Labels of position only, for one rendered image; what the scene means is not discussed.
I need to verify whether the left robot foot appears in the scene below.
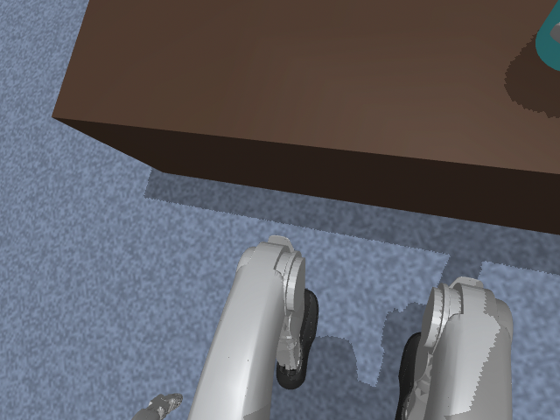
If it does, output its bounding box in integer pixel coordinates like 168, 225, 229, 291
276, 289, 319, 389

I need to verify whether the left robot hand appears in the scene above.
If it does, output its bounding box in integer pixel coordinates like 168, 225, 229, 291
131, 394, 183, 420

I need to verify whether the right robot foot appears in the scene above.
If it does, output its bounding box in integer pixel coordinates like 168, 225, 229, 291
395, 332, 421, 420

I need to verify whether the bottle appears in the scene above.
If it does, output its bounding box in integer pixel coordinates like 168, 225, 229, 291
535, 0, 560, 71

